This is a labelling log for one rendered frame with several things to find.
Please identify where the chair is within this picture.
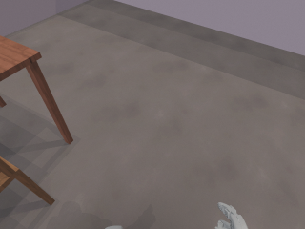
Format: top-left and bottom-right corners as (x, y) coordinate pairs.
(0, 157), (55, 206)

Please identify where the robot right hand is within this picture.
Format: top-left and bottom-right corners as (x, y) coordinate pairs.
(215, 202), (249, 229)

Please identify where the table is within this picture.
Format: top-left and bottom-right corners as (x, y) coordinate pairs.
(0, 35), (73, 144)

